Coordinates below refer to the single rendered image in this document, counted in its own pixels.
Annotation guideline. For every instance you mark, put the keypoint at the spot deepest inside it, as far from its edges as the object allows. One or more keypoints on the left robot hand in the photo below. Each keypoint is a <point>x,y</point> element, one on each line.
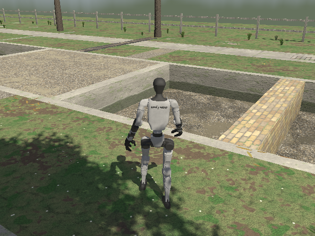
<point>127,144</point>

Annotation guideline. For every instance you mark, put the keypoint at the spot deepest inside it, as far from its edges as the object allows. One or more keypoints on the left robot forearm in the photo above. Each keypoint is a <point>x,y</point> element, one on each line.
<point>133,131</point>

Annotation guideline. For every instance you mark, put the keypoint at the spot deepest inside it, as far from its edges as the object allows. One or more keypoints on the right robot forearm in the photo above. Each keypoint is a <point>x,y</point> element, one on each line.
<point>179,126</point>

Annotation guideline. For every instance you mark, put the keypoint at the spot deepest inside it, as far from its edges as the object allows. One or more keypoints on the right robot upper arm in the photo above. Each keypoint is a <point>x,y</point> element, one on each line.
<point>175,110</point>

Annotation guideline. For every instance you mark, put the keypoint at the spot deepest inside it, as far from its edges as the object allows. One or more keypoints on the robot head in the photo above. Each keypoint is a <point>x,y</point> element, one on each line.
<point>159,85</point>

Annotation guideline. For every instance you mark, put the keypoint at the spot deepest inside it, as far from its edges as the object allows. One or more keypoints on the right robot hand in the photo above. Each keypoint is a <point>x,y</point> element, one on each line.
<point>175,130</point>

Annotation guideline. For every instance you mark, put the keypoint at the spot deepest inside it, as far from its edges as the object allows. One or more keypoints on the left robot upper arm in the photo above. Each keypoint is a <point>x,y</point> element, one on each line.
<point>140,111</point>

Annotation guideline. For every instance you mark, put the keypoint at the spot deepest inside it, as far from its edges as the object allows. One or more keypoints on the robot right shin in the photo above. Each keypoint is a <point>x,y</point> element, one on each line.
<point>167,185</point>

